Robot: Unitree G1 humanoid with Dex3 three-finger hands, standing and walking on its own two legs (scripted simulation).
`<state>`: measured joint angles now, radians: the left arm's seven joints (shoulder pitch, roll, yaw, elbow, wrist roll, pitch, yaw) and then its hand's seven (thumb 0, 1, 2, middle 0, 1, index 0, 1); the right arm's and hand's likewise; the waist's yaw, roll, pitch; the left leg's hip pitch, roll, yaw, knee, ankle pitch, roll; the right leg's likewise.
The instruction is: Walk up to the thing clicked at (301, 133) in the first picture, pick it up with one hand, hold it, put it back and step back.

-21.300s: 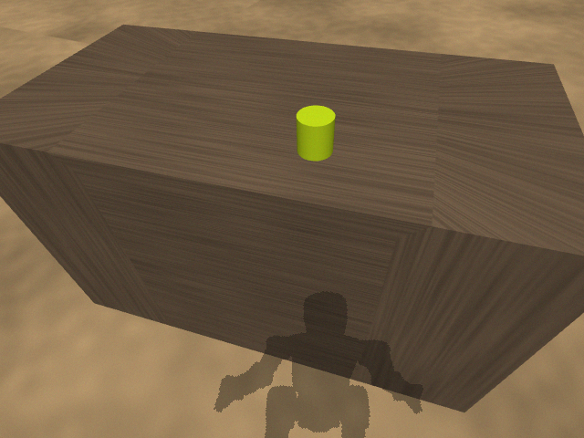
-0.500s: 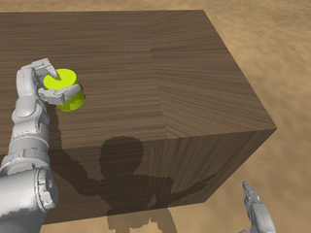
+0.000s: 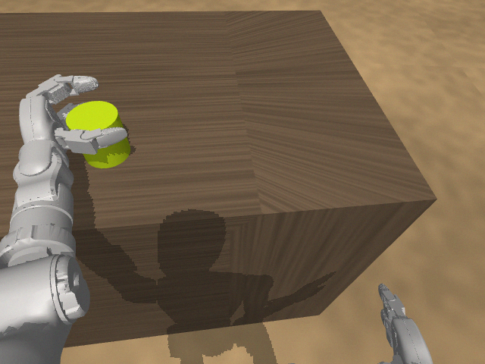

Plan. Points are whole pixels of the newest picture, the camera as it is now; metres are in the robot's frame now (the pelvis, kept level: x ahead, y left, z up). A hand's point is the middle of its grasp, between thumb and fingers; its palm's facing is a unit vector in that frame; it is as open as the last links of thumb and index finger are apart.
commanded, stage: open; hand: left
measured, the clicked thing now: (100, 135) +0.50 +0.21 +0.11
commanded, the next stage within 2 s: withdraw in 0.14 s
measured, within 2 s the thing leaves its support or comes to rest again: neither
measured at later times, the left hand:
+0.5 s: hand (69, 98) +0.50 +0.23 +0.18, palm faces +0.23 -0.97 +0.03, open 17.4 cm
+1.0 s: hand out of the picture +0.45 +0.33 +0.25, palm faces +0.41 -0.89 -0.22, open 17.6 cm
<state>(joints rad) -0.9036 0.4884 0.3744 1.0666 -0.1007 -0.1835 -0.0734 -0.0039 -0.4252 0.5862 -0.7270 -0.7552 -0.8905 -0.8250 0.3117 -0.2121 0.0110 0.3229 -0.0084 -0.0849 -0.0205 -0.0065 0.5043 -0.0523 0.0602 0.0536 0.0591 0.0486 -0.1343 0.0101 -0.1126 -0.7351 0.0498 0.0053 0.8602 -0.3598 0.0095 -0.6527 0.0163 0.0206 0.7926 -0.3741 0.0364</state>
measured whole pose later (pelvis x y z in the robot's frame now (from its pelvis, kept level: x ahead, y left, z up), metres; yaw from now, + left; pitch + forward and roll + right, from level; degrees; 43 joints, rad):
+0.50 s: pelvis +0.01 +0.00 +0.00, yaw +0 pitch +12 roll -2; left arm -0.88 0.51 0.41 0.97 -0.10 -0.12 -0.07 -0.01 -0.61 0.07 -0.12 -0.10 -0.13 -0.10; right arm 0.34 -0.23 -0.01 0.25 0.01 -0.06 -0.03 -0.01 0.52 -0.05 0.06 0.05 0.06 0.05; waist -0.13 0.01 -0.12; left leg -0.69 0.05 0.01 0.84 -0.37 0.00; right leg -0.61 0.02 0.02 0.78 -0.39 0.03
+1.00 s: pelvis +0.01 +0.00 +0.02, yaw +1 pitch +8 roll -1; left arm -0.89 0.72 0.40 1.00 0.02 0.02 -0.11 -0.01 -0.59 0.03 -0.07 -0.06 -0.08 -0.06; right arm 0.34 -0.25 -0.02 0.40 0.05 -0.09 -0.02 -0.01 0.54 -0.06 0.06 0.06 0.06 0.05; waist -0.06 0.03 -0.09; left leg -0.51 0.03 0.01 0.68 -0.30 0.01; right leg -0.44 -0.01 0.02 0.63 -0.33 0.04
